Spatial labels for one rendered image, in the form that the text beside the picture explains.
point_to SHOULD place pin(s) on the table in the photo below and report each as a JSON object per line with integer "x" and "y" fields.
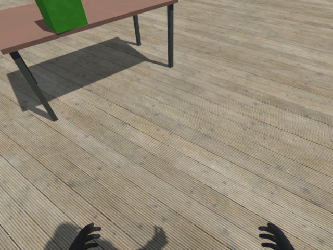
{"x": 24, "y": 26}

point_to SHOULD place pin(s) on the robot left hand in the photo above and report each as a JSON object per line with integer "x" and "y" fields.
{"x": 83, "y": 237}

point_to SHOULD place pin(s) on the robot right hand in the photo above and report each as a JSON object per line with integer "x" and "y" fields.
{"x": 282, "y": 243}

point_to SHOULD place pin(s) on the carton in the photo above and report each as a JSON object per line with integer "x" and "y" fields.
{"x": 62, "y": 15}

